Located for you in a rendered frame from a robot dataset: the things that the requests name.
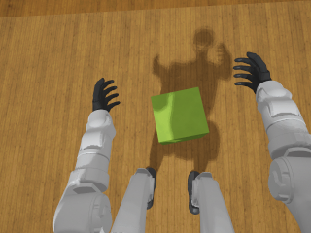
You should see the robot shin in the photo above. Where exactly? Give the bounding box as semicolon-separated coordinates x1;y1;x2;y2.
191;172;219;208
130;168;151;203

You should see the robot right hand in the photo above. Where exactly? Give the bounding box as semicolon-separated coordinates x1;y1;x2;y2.
233;51;272;94

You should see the robot left forearm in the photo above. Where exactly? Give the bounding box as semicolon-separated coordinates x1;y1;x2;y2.
53;109;117;233

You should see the carton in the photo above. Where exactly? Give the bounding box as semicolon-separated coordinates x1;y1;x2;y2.
151;87;209;145

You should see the left robot shin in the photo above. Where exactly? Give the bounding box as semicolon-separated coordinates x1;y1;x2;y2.
130;168;151;203

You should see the right robot shin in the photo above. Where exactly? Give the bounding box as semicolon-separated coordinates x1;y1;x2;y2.
191;172;219;208

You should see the left robot upper arm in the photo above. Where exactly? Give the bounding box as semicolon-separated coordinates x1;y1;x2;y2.
53;192;113;233

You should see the right robot upper arm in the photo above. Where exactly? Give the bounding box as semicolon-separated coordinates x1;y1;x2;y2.
267;156;311;233

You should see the robot right forearm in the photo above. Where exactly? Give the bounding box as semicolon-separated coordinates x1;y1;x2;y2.
256;80;311;160

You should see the robot left hand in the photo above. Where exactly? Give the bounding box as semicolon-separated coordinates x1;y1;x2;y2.
92;78;120;112

